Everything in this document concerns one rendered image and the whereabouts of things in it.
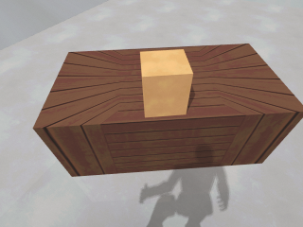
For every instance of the carton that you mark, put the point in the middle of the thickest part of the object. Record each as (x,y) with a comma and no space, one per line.
(166,82)

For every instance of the pedestal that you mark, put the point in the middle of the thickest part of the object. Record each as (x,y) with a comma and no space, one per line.
(93,119)

